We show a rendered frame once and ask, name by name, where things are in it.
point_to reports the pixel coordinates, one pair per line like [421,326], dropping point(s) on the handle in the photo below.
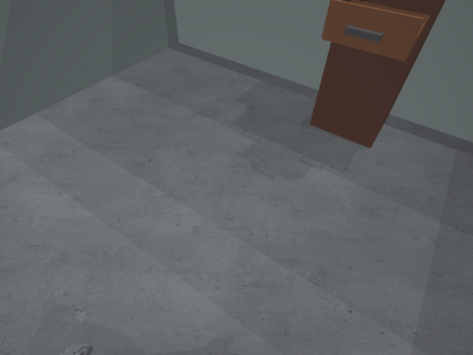
[367,53]
[362,33]

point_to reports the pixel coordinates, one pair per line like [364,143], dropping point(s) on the cabinet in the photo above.
[357,92]

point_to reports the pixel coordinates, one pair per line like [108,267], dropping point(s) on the drawer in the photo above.
[401,28]

